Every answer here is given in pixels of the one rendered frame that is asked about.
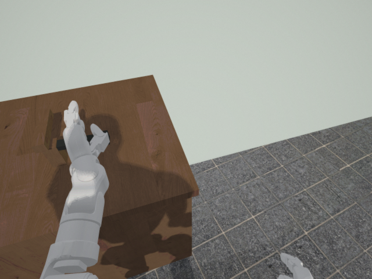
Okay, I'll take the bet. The left robot hand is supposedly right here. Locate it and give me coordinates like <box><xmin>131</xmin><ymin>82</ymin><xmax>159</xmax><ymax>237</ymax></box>
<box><xmin>63</xmin><ymin>101</ymin><xmax>110</xmax><ymax>162</ymax></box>

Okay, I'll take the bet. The tap lever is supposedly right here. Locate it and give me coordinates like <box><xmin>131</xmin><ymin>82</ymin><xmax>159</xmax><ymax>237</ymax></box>
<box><xmin>56</xmin><ymin>130</ymin><xmax>110</xmax><ymax>151</ymax></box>

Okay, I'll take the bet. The robot left forearm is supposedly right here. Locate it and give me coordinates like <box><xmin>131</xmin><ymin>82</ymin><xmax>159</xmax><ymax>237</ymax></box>
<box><xmin>40</xmin><ymin>155</ymin><xmax>109</xmax><ymax>279</ymax></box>

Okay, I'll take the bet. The right robot hand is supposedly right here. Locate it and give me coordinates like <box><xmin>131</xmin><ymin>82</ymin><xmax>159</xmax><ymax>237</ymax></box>
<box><xmin>278</xmin><ymin>253</ymin><xmax>313</xmax><ymax>279</ymax></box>

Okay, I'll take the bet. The counter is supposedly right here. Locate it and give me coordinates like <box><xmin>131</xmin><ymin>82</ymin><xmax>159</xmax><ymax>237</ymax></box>
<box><xmin>0</xmin><ymin>75</ymin><xmax>199</xmax><ymax>279</ymax></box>

